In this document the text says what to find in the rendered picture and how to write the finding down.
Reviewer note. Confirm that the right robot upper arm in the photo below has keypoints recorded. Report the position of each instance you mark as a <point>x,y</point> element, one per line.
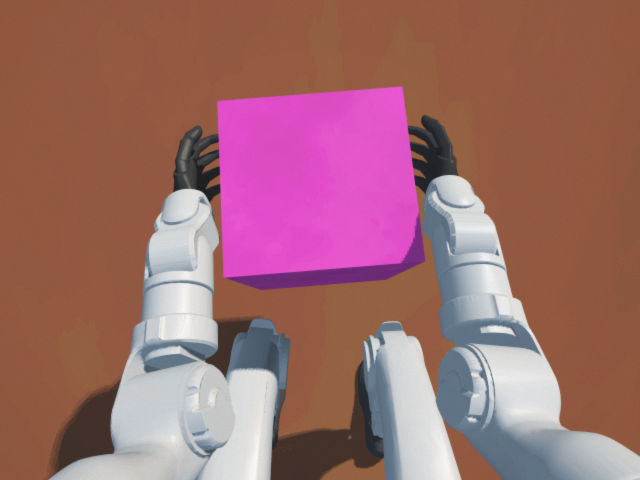
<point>506,402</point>

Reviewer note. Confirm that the right robot hand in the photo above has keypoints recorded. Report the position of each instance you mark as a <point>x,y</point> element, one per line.
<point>438,153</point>

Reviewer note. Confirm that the robot right forearm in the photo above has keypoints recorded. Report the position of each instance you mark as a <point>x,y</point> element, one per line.
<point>477,302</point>

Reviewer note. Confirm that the robot right shin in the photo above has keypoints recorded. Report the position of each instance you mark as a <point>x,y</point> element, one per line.
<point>373,401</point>

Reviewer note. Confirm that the robot left thigh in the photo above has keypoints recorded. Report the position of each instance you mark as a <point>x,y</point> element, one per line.
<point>257,371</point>

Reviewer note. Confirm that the carton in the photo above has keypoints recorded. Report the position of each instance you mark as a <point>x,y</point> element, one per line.
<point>317,189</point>

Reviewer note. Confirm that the robot left forearm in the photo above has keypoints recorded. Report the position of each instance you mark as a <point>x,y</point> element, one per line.
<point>177,325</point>

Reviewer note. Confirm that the left robot hand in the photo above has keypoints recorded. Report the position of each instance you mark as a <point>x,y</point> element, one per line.
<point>189,167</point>

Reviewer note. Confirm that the left robot upper arm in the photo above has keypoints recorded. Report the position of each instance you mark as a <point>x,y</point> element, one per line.
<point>166,424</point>

